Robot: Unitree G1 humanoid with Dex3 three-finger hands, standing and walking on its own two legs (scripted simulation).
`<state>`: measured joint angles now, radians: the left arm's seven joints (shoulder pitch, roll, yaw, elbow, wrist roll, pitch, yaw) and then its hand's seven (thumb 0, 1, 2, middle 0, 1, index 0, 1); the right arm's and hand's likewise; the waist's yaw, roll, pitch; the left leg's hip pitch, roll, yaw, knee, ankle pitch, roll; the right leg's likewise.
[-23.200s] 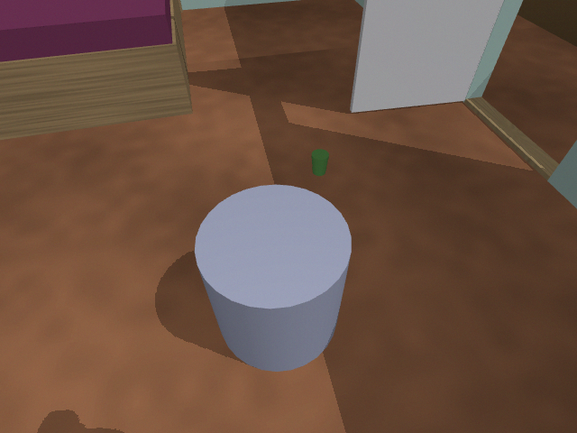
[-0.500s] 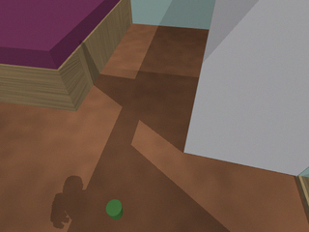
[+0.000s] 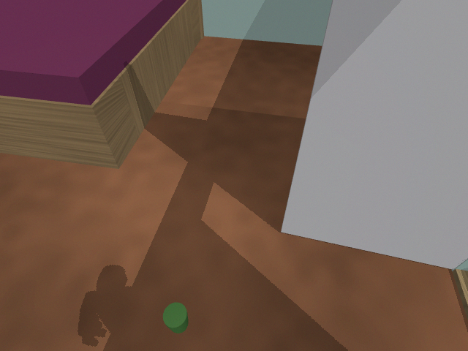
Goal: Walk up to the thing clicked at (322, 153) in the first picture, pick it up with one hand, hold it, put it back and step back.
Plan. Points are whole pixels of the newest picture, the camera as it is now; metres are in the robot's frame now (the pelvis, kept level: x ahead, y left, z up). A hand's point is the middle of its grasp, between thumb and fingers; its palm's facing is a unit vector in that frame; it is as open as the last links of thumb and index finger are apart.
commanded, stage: stand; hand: left
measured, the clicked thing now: (177, 319) +0.40 +0.24 -0.72
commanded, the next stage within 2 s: none
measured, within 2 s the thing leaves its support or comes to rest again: neither
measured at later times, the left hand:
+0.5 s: hand out of the picture +0.06 +0.26 -0.16, palm faces -0.02 -0.94 -0.34, open 7.4 cm
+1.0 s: hand out of the picture +0.06 +0.26 -0.16, palm faces -0.02 -0.94 -0.34, open 7.4 cm
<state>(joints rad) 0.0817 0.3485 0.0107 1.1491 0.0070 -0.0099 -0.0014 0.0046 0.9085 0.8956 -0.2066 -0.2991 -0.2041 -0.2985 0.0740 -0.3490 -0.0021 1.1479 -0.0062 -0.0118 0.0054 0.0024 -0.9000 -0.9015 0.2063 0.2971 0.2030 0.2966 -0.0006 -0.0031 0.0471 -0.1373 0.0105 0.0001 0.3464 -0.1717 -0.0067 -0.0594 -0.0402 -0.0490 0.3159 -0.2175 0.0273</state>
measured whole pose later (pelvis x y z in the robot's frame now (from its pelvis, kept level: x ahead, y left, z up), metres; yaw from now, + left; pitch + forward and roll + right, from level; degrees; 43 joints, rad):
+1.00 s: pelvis -0.01 +0.00 +0.00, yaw +0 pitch -2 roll +0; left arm 0.12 0.35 0.00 1.14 0.01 -0.01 0.00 0.00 0.91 0.90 -0.21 -0.30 -0.20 -0.30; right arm 0.10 -0.35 0.00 1.14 -0.01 -0.01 0.01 0.00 -0.90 -0.90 0.21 0.30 0.20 0.30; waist 0.00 0.00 0.05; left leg -0.14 0.01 0.00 0.32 -0.15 0.00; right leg -0.07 -0.05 -0.05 0.31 -0.20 0.03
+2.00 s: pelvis +0.00 +0.00 +0.00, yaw +0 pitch -2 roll +0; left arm 0.13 0.35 0.00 1.12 0.01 -0.01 0.00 0.00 0.91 0.90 -0.21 -0.30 -0.20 -0.30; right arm 0.11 -0.35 0.00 1.14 -0.01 -0.01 0.01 0.00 -0.90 -0.90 0.21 0.30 0.20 0.30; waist 0.00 0.00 0.05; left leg -0.14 0.01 0.00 0.33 -0.16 0.00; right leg -0.06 -0.04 -0.05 0.30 -0.20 0.03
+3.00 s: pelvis +0.00 +0.00 +0.00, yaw +0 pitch -2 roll +0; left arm 0.14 0.35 0.00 1.12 0.01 -0.01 0.00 0.00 0.91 0.90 -0.21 -0.30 -0.20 -0.30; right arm 0.11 -0.35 0.00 1.13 -0.01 -0.01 0.01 0.00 -0.90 -0.90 0.21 0.30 0.20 0.30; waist 0.00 -0.01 0.05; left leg -0.13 0.01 0.01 0.33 -0.16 -0.01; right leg -0.06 -0.04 -0.04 0.30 -0.21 0.03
